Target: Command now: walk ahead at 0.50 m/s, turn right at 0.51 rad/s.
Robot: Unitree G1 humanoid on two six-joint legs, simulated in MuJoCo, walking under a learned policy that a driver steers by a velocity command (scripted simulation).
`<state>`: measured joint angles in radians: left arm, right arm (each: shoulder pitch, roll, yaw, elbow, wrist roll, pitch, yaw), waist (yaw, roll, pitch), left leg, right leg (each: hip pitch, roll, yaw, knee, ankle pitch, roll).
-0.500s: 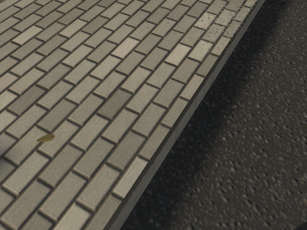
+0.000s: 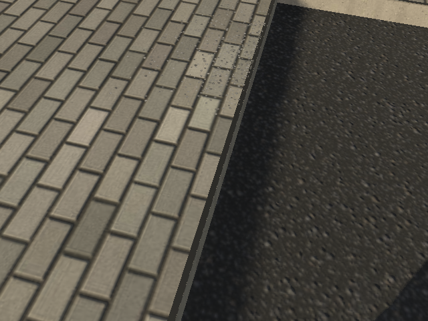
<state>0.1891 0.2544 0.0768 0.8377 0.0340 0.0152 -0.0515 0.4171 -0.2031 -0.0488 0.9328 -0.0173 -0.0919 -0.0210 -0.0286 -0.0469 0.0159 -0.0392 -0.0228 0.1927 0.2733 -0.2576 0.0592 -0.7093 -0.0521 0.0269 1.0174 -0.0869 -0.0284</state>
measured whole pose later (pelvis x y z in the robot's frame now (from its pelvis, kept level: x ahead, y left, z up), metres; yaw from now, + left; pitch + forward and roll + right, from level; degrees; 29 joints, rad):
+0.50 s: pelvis +0.26 -0.07 -0.01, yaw -18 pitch +1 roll -1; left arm 0.35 0.25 0.07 0.87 0.00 -0.04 0.00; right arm 0.14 -0.23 -0.05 0.76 -0.04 -0.03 0.00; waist 0.02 0.03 0.04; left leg -0.69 0.13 -0.03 1.13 -0.23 -0.04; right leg -0.14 0.18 0.03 0.33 -0.21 -0.16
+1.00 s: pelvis +0.53 -0.14 +0.00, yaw -32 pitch +0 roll +1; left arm 0.25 0.28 0.05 0.80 0.04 -0.03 -0.04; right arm 0.34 -0.25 -0.05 0.87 -0.02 -0.08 0.00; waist -0.02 -0.05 0.02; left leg -0.18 -0.03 0.06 0.37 -0.20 0.05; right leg -0.54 0.02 0.10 1.04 -0.28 -0.04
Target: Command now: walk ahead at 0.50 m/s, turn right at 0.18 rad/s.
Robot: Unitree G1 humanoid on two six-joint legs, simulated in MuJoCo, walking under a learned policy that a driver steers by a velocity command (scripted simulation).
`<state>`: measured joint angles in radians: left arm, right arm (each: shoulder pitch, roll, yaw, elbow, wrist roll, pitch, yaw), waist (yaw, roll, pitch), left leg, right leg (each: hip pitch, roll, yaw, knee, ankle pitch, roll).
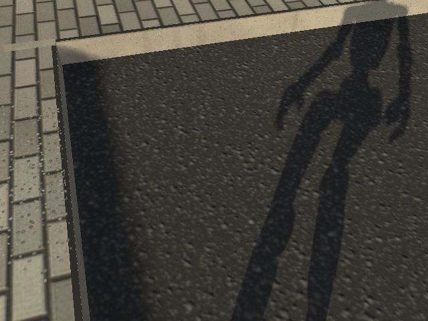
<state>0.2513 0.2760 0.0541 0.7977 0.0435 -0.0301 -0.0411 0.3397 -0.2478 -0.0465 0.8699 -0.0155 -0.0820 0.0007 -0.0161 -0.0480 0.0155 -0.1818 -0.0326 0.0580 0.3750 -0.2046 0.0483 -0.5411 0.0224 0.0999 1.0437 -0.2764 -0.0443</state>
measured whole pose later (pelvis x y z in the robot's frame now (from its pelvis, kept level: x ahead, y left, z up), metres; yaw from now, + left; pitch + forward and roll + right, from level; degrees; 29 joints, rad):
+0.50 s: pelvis +0.26 -0.06 +0.00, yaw -1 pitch +0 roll +0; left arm 0.37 0.22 0.04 0.91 0.01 -0.08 -0.01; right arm 0.23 -0.26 -0.06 0.86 -0.03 -0.03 0.03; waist 0.02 0.05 0.01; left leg -0.59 0.10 0.01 0.99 -0.19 0.03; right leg -0.09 0.07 -0.06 0.26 -0.19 -0.09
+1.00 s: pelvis +0.53 -0.01 +0.00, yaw +4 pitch +0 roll +0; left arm 0.20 0.24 0.04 0.90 0.04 -0.05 -0.01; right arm 0.34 -0.23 -0.05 0.97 0.00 -0.06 0.00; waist -0.01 -0.02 0.05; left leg -0.18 -0.09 0.03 0.34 -0.16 0.11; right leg -0.50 -0.07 0.02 1.01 -0.27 -0.02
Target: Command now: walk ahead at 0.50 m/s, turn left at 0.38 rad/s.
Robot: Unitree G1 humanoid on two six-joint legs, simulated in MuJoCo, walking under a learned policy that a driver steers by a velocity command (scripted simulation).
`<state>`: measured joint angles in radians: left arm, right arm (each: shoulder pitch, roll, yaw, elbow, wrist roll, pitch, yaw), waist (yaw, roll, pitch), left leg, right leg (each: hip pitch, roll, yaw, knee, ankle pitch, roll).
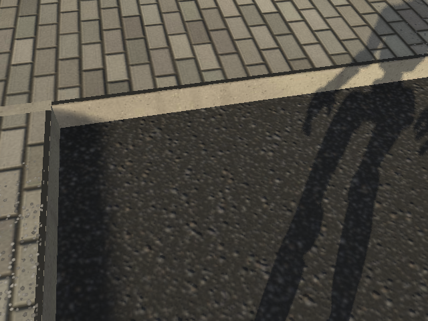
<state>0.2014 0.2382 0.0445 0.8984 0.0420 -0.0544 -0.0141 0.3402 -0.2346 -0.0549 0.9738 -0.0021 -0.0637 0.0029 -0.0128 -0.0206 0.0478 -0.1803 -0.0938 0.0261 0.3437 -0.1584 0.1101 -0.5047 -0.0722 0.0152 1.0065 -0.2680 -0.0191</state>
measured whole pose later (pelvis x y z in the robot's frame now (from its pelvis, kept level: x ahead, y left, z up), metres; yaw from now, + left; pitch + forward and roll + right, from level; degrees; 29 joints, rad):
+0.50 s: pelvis +0.26 -0.04 +0.00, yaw +16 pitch +1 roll +0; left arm 0.26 0.23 0.04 0.85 0.02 -0.10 0.01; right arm 0.25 -0.30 -0.09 0.85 -0.03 -0.01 0.04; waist 0.00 0.06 0.03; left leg -0.53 0.02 -0.03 1.11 -0.28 0.06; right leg -0.17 0.00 -0.12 0.34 -0.19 -0.04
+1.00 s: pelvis +0.43 +0.07 -0.01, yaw +35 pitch +1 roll -1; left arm 0.18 0.25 0.04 0.79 0.03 0.00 0.02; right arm 0.19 -0.27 -0.07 0.78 0.00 0.00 0.00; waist 0.00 -0.02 0.11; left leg -0.34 -0.13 0.01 0.45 -0.12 0.14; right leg -0.54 -0.08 0.01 1.17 -0.41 0.05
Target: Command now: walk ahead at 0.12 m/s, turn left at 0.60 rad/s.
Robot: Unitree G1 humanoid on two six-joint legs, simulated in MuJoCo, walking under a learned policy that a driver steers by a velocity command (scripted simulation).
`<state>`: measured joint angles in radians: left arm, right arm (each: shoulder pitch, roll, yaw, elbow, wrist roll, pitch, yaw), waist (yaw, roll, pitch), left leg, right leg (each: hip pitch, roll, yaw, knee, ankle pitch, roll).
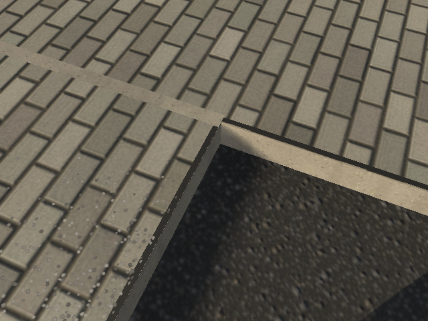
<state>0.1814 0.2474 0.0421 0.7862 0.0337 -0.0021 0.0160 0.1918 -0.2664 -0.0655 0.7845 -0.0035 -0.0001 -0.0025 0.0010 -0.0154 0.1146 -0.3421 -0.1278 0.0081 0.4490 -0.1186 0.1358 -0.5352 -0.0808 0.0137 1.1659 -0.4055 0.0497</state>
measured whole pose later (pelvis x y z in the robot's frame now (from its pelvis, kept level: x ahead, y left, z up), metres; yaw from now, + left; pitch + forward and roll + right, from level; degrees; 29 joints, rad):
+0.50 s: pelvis +0.08 -0.05 +0.01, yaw +18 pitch +1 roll +1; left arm 0.20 0.27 0.03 0.73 0.03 0.01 0.05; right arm 0.26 -0.31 -0.09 0.80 -0.03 0.03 0.00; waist -0.02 0.04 0.01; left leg -0.40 -0.18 -0.17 0.80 -0.40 0.05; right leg -0.22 0.04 0.04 0.46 -0.25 -0.04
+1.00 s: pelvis +0.22 +0.07 -0.01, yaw +34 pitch +1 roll +0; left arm 0.39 0.25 0.03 0.87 0.02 -0.04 0.00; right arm 0.11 -0.25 -0.04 0.77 -0.04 -0.02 0.02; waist 0.06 -0.02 0.05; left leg -0.35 -0.09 0.06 0.59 -0.25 0.11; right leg -0.24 -0.08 -0.07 1.14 -0.41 -0.02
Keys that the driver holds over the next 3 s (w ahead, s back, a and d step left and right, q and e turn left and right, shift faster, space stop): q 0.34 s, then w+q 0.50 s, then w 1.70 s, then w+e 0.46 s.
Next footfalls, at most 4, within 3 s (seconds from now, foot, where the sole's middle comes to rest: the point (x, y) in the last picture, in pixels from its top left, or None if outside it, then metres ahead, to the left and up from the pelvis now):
0.42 right None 0.13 -0.14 -0.77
0.92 left None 0.25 0.16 -0.77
1.50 right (126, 217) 0.67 0.28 -0.64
2.06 left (49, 170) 0.83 0.55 -0.64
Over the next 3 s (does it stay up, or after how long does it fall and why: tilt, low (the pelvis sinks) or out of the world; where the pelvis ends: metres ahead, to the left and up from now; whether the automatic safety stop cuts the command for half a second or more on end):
stays up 1.18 0.69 0.14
